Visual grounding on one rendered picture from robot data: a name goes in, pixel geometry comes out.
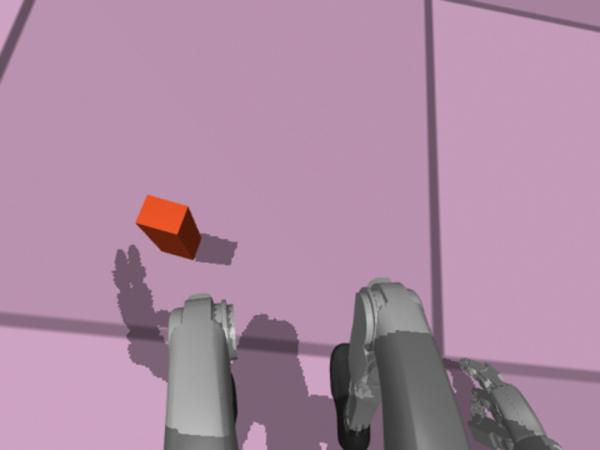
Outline right robot foot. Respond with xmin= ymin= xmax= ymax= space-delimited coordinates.
xmin=330 ymin=343 xmax=370 ymax=450

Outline carton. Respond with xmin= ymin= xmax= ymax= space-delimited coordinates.
xmin=135 ymin=195 xmax=202 ymax=261

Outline right robot hand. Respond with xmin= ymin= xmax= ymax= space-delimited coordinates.
xmin=459 ymin=358 xmax=548 ymax=450

